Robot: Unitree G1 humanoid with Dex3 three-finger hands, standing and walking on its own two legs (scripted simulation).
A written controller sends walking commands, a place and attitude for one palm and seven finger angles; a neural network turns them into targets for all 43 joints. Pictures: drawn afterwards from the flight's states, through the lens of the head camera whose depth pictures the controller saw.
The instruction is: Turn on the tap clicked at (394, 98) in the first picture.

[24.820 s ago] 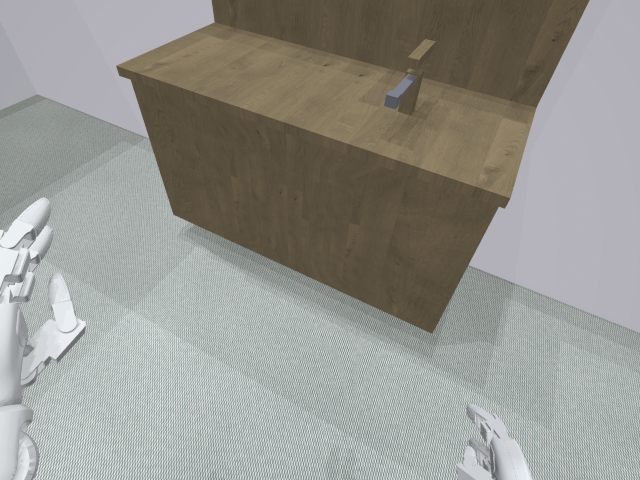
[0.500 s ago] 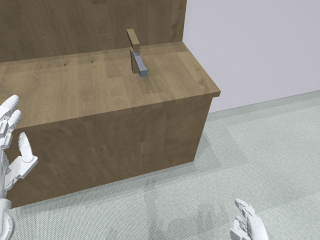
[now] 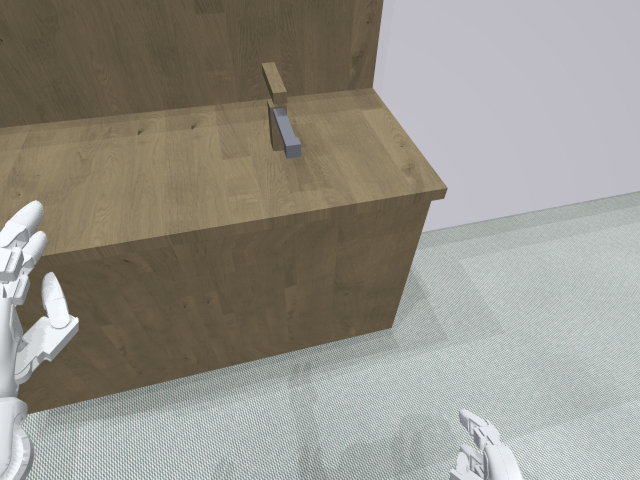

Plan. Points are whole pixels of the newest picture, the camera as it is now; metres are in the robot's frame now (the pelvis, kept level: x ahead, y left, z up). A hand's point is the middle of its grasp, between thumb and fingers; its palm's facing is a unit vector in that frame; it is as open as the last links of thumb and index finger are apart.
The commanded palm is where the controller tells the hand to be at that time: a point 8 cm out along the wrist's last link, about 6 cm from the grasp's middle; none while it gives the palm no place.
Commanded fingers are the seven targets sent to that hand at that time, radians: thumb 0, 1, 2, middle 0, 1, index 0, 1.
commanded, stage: shuffle to correct the standing spot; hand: left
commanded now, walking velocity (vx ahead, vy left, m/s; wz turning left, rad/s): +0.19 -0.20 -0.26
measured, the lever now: (292, 148) +0.67 +0.09 +0.05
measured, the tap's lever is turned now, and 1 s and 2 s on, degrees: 0 0 0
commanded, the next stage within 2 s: come to a stop and stand still in 1.30 s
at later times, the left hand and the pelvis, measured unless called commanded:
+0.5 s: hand (243, 239) +0.32 +0.11 +0.17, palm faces +0.25 -0.81 -0.53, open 7.4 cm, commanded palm +0.26 +0.16 +0.17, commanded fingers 0.00 0.90 0.90 -0.20 -0.30 -0.20 -0.30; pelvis +0.08 -0.10 -0.03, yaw -5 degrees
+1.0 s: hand (367, 194) +0.38 -0.02 +0.19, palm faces +0.38 -0.80 -0.47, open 7.4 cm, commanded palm +0.33 +0.02 +0.17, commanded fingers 0.00 0.90 0.90 -0.20 -0.30 -0.20 -0.30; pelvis +0.15 -0.25 -0.03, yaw -4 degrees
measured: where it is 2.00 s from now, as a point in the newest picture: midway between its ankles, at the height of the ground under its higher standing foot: outside the picture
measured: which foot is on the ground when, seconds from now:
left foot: down 0.00-0.52, up 0.54-0.72, down 0.74-0.98, up 1.00-1.00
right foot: down 0.00-0.24, up 0.26-0.50, down 0.52-0.72, up 0.74-0.96, down 0.98-1.00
